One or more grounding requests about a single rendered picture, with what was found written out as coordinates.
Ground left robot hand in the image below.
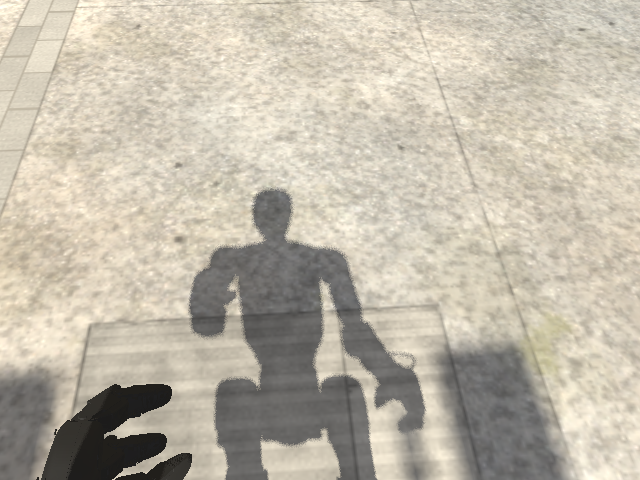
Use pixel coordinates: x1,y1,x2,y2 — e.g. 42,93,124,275
36,384,192,480

